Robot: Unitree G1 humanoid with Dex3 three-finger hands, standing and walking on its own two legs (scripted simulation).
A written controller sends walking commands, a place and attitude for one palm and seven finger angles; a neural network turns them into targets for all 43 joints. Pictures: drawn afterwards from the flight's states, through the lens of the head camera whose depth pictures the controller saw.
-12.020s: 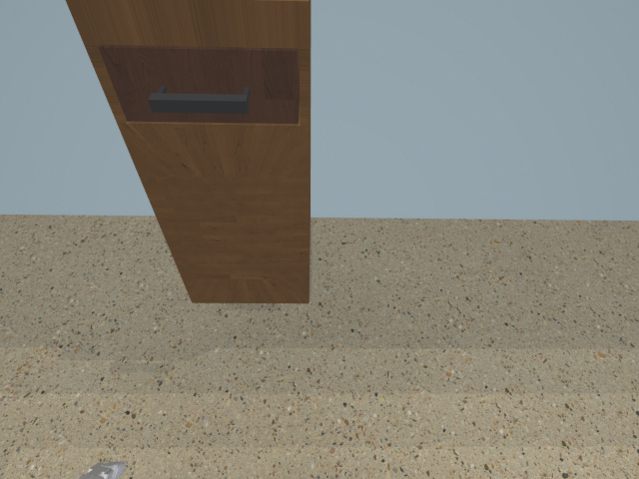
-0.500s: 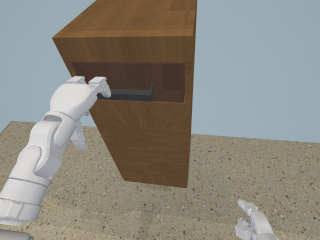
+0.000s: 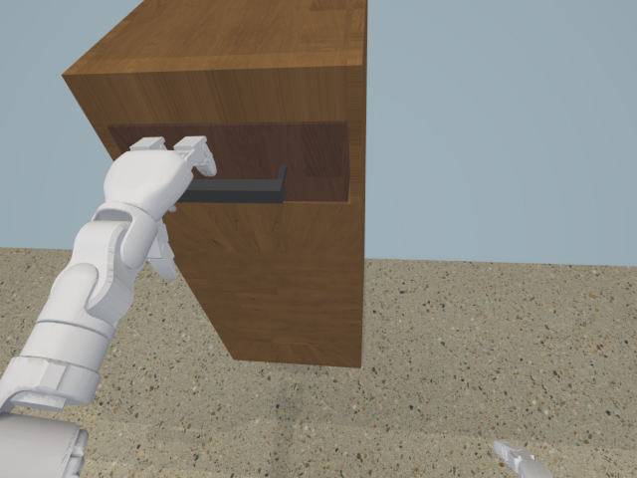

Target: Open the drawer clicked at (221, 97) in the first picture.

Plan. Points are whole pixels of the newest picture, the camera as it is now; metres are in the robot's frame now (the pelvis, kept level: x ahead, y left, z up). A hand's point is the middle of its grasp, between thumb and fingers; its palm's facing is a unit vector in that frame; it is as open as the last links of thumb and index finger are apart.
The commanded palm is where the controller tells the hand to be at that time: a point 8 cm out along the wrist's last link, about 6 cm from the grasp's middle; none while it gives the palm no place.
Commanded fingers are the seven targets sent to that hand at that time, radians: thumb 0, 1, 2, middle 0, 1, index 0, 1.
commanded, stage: move the hooked fingers above the handle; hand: left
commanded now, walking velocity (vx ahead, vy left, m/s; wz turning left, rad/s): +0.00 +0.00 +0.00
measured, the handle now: (228, 180) +0.54 +0.21 +0.07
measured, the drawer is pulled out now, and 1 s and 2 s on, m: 0.00 0.00 0.00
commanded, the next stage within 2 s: none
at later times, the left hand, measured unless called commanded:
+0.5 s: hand (198, 185) +0.45 +0.21 +0.13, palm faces -0.01 -0.01 -1.00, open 13.8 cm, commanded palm +0.44 +0.22 +0.19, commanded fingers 0.00 -0.50 0.30 -0.30 -1.20 -0.30 -1.20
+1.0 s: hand (213, 170) +0.49 +0.21 +0.12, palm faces -0.01 -0.02 -1.00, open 13.8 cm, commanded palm +0.46 +0.21 +0.19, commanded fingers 0.00 -0.50 0.30 -0.30 -1.20 -0.30 -1.20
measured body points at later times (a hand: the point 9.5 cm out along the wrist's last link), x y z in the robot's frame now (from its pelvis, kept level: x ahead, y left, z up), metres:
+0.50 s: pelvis +0.01 +0.01 +0.00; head +0.05 -0.02 +0.44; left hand +0.45 +0.21 +0.18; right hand +0.13 -0.24 -0.14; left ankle -0.02 +0.11 -0.74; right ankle +0.03 -0.12 -0.74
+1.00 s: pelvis +0.03 +0.01 -0.01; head +0.08 -0.02 +0.44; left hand +0.49 +0.21 +0.18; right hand +0.09 -0.26 -0.15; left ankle -0.02 +0.11 -0.74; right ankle +0.03 -0.12 -0.74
